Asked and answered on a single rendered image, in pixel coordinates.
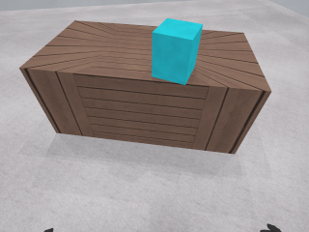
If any pedestal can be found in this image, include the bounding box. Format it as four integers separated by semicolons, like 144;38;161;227
19;20;272;155

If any carton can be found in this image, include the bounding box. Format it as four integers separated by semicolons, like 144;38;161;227
152;18;203;85

